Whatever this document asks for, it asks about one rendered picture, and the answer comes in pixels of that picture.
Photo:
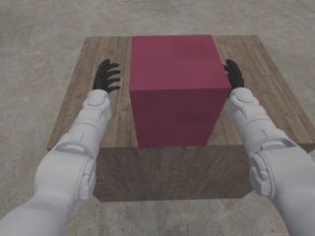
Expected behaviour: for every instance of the left robot upper arm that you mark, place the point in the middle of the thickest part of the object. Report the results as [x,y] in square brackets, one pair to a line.
[64,179]

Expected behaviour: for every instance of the left robot hand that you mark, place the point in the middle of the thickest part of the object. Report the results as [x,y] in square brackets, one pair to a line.
[101,77]

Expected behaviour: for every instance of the right robot forearm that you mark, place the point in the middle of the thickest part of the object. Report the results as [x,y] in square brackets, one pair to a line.
[254,126]

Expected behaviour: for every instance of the right robot hand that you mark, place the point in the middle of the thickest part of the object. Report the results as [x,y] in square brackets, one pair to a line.
[234,75]

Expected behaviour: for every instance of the right robot upper arm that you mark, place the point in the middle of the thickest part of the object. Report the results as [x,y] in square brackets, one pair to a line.
[286,176]

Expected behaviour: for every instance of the pedestal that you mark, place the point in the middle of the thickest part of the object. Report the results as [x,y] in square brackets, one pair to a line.
[219,170]

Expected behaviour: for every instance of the left robot forearm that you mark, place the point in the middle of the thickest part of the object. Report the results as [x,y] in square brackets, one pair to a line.
[87,130]

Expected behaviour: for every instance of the carton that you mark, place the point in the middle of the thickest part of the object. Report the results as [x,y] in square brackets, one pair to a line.
[178,87]

